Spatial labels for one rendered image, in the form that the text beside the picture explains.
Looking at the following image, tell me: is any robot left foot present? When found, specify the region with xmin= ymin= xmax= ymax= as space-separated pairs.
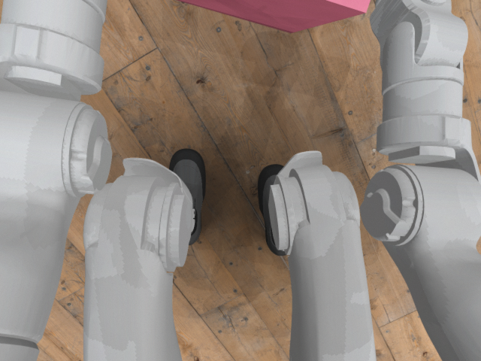
xmin=169 ymin=149 xmax=206 ymax=245

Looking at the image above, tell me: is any right robot forearm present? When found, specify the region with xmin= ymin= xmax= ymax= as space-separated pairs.
xmin=370 ymin=0 xmax=481 ymax=185

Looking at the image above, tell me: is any right robot upper arm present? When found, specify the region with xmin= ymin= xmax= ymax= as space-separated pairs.
xmin=360 ymin=164 xmax=481 ymax=361

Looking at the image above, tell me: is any left robot forearm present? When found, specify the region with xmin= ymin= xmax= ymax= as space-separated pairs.
xmin=0 ymin=0 xmax=107 ymax=102

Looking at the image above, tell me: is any robot left thigh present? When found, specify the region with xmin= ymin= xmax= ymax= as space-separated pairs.
xmin=83 ymin=175 xmax=191 ymax=361

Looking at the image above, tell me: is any carton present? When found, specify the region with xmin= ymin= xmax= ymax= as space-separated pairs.
xmin=177 ymin=0 xmax=371 ymax=33

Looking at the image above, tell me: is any left robot upper arm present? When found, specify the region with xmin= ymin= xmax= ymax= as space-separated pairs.
xmin=0 ymin=90 xmax=112 ymax=361

